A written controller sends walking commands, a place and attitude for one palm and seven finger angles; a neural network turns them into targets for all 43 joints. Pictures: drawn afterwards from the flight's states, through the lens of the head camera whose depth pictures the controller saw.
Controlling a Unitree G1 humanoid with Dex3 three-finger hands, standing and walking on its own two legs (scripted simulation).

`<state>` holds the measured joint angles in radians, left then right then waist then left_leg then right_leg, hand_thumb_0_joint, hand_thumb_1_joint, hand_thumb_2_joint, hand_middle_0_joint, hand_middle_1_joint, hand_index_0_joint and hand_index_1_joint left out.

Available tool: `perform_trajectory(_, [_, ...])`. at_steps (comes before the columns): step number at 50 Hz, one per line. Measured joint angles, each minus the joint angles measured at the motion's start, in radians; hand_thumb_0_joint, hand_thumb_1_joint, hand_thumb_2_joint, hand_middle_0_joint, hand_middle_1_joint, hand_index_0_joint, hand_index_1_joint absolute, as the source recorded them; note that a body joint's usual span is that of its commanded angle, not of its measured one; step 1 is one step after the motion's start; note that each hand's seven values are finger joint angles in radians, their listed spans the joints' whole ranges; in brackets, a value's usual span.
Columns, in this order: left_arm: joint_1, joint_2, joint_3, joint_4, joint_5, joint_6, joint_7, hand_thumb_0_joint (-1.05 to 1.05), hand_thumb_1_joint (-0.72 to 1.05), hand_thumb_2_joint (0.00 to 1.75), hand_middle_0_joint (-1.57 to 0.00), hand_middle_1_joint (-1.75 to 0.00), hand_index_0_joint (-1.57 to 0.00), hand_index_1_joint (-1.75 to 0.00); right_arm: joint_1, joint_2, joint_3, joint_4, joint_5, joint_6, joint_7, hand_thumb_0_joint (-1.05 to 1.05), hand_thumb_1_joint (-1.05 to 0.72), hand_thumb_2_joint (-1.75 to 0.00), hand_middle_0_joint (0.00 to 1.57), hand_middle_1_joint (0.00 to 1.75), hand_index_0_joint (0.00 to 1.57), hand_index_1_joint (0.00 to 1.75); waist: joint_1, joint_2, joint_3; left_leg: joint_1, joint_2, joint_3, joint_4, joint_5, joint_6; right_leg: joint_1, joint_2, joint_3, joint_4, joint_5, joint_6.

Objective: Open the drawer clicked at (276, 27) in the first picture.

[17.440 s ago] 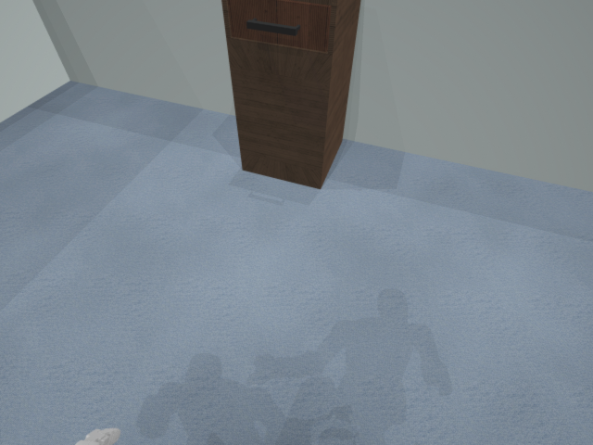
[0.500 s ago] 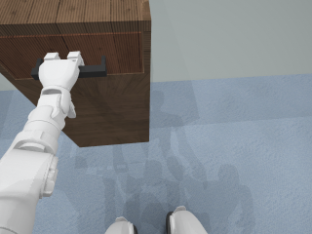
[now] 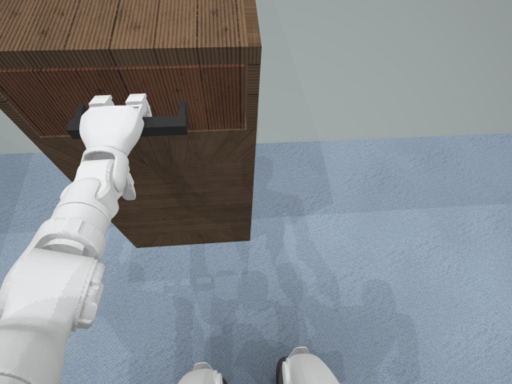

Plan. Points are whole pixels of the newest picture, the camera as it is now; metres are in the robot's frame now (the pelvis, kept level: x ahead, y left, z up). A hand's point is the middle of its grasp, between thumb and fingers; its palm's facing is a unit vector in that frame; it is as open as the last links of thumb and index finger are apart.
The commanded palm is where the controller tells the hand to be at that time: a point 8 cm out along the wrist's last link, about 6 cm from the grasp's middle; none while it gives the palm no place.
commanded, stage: close the thumb around the handle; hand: left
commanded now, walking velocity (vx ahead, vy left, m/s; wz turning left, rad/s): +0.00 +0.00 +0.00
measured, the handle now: (131, 117) +0.55 +0.18 +0.04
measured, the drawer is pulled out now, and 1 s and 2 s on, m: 0.00 0.00 0.13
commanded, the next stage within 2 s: pull the drawer open in 0.70 s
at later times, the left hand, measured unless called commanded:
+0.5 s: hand (132, 148) +0.50 +0.18 +0.01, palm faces -0.06 -0.03 -1.00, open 7.5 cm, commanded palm +0.48 +0.18 +0.07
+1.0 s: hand (132, 150) +0.50 +0.18 +0.01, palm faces -0.07 -0.03 -1.00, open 5.4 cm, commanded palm +0.46 +0.18 +0.07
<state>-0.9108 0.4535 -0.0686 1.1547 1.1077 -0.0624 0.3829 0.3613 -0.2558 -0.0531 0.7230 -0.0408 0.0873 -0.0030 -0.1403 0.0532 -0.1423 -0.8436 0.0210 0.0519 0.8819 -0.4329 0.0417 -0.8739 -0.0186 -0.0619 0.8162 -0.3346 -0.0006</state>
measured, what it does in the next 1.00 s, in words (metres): stands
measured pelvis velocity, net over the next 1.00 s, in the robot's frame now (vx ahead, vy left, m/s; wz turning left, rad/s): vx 0.01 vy -0.01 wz -0.02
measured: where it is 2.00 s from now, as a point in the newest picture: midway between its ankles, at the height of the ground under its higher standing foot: outside the picture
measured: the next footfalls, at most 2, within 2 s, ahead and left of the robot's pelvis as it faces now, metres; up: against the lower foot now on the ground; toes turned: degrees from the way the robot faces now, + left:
none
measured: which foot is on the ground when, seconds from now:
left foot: down 0.00-1.00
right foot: down 0.00-1.00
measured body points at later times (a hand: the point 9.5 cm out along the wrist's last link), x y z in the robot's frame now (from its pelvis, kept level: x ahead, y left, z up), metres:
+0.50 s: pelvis +0.01 -0.01 +0.01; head +0.12 -0.02 +0.44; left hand +0.50 +0.18 +0.07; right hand +0.00 -0.28 -0.13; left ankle -0.02 +0.09 -0.69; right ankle +0.02 -0.13 -0.69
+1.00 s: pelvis +0.01 -0.01 +0.01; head +0.13 -0.02 +0.45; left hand +0.49 +0.18 +0.07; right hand +0.01 -0.29 -0.12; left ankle -0.02 +0.09 -0.69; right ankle +0.02 -0.13 -0.69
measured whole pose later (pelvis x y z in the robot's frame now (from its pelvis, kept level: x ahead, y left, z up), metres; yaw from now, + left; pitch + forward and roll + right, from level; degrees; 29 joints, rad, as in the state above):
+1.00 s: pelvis +0.01 -0.01 +0.01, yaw -1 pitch +21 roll -1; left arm -0.79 0.43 -0.04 1.06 1.09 -0.05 0.37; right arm 0.35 -0.26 -0.07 0.72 -0.03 0.11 -0.01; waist -0.12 0.06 -0.14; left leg -0.76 0.03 0.07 0.81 -0.42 0.03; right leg -0.81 0.00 -0.04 0.77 -0.33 -0.01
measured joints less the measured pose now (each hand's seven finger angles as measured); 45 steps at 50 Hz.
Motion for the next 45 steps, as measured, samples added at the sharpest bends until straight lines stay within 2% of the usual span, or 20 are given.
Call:
perform_trajectory(5, [0.005,-0.016,-0.006,0.002,-0.01,0.028,0.003,0.0,-0.46,0.32,-0.33,-1.21,-0.34,-1.22,-0.002,0.002,-0.002,0.003,0.002,0.008,0.002,0.0,-0.91,-0.89,0.2,0.3,0.2,0.3,0.003,0.003,0.001,0.017,0.0,-0.002,-0.014,0.002,-0.002,0.018,0.001,-0.002,-0.013,0.001,-0.001])
perform_trajectory(10, [0.009,-0.019,-0.006,0.003,-0.012,0.035,-0.007,0.0,-0.32,0.38,-0.33,-1.22,-0.33,-1.22,-0.003,0.005,0.0,0.005,0.003,0.01,-0.001,0.0,-0.91,-0.89,0.2,0.3,0.2,0.3,0.004,0.003,0.003,0.032,0.0,-0.003,-0.027,0.006,-0.004,0.031,0.002,-0.003,-0.022,0.002,-0.003])
perform_trajectory(17, [0.031,-0.014,-0.004,-0.017,-0.013,0.009,-0.026,0.0,0.0,0.52,-0.35,-1.25,-0.35,-1.25,-0.001,0.005,-0.003,0.001,0.002,0.01,-0.004,0.0,-0.91,-0.89,0.2,0.3,0.2,0.3,0.004,0.004,0.002,0.047,0.003,-0.001,-0.038,0.007,-0.008,0.042,0.006,0.0,-0.028,0.001,-0.007])
perform_trajectory(21, [0.046,-0.017,0.013,-0.029,-0.009,-0.003,-0.013,0.0,0.21,0.61,-0.36,-1.28,-0.37,-1.27,-0.003,0.002,-0.004,0.002,-0.001,0.013,-0.003,0.0,-0.91,-0.89,0.2,0.3,0.2,0.3,0.005,0.004,0.001,0.051,0.005,0.003,-0.04,0.005,-0.01,0.042,0.008,0.004,-0.026,-0.001,-0.008])
perform_trajectory(31, [0.057,-0.014,0.025,-0.035,-0.004,0.014,0.0,0.0,0.7,0.82,-0.39,-1.33,-0.41,-1.32,-0.017,-0.003,-0.004,0.002,0.003,0.018,-0.004,0.0,-0.91,-0.89,0.2,0.3,0.2,0.3,0.006,0.003,0.004,0.06,0.008,0.008,-0.053,0.009,-0.014,0.045,0.012,0.01,-0.032,0.001,-0.012])
perform_trajectory(45, [0.071,-0.007,0.028,-0.048,-0.006,0.009,-0.014,-0.01,0.73,0.82,-0.37,-1.35,-0.42,-1.34,-0.017,-0.007,-0.007,-0.005,0.006,0.013,-0.012,0.0,-0.91,-0.89,0.2,0.3,0.2,0.3,0.008,0.002,0.004,0.067,0.009,0.014,-0.061,0.011,-0.015,0.047,0.014,0.016,-0.034,0.002,-0.013])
